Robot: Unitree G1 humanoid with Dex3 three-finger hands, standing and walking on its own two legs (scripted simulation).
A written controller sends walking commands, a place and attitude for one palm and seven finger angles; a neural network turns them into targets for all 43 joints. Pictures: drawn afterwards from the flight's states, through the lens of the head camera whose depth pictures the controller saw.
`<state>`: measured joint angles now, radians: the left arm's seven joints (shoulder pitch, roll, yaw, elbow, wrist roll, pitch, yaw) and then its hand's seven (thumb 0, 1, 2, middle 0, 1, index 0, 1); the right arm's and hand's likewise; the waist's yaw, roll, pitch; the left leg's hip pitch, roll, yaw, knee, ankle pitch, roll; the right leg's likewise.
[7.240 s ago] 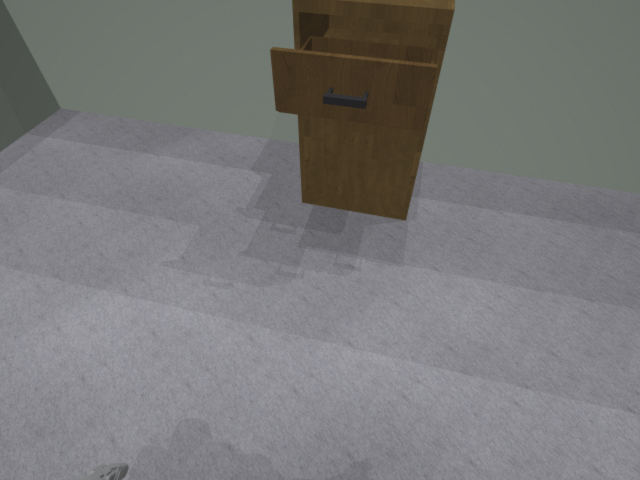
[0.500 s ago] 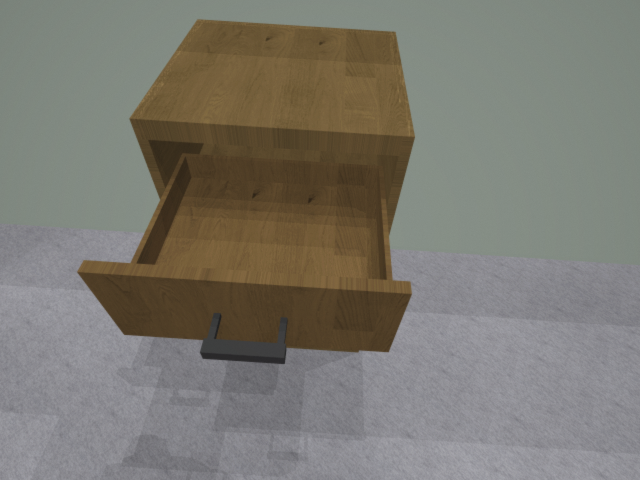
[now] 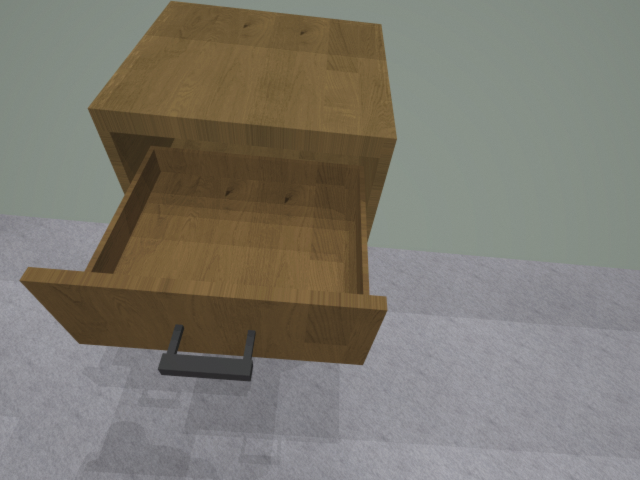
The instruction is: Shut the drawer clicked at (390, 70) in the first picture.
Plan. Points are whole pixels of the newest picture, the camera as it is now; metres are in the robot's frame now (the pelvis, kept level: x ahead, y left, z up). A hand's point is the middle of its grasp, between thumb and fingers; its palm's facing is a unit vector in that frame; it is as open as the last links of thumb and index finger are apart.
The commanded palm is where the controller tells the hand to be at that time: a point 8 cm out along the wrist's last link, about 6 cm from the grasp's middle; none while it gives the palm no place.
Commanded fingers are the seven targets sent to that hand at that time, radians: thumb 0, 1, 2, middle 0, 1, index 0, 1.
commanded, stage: come to a stop and stand still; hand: left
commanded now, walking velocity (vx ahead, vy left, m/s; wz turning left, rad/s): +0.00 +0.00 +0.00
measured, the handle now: (210, 351) +0.28 +0.17 -0.04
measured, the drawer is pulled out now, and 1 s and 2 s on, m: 0.29 0.29 0.29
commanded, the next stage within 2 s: look again from close up in 1.12 s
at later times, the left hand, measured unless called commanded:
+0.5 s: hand out of the picture +0.00 +0.19 -0.17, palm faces +0.02 -0.98 -0.20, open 7.4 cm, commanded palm none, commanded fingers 0.00 0.90 0.90 -0.20 -0.30 -0.20 -0.30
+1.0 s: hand out of the picture +0.02 +0.21 -0.17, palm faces +0.04 -0.98 -0.20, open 7.4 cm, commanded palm none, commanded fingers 0.00 0.90 0.90 -0.20 -0.30 -0.20 -0.30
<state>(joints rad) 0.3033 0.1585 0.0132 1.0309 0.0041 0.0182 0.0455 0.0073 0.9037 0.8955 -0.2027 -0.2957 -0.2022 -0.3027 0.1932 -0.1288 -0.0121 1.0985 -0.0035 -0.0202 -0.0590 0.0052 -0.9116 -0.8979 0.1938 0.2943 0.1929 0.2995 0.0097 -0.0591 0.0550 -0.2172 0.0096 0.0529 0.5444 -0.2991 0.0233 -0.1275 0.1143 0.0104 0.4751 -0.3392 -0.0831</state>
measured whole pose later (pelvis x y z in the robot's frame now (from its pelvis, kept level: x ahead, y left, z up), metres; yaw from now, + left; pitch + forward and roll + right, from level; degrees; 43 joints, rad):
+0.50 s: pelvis -0.01 +0.02 +0.01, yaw +1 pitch +1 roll -1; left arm 0.30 0.15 -0.02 1.05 0.00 -0.03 0.05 0.01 0.91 0.90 -0.20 -0.30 -0.20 -0.30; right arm 0.28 -0.16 0.02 1.09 -0.01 -0.02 -0.03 0.01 -0.92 -0.90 0.20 0.29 0.20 0.30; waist -0.01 0.01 0.03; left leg -0.22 -0.03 0.05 0.47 -0.27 0.05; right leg -0.13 0.08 0.00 0.40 -0.29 -0.06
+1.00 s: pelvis +0.00 +0.04 +0.00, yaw +1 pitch +0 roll +0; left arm 0.28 0.16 -0.02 1.04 0.00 0.01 0.04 0.01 0.91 0.90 -0.20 -0.30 -0.20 -0.30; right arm 0.27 -0.17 0.02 1.08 -0.01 -0.03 -0.03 0.01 -0.92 -0.90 0.20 0.29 0.20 0.30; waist 0.00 0.00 0.02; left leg -0.19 -0.08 0.07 0.47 -0.29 0.09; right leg -0.14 0.03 0.02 0.49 -0.36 -0.03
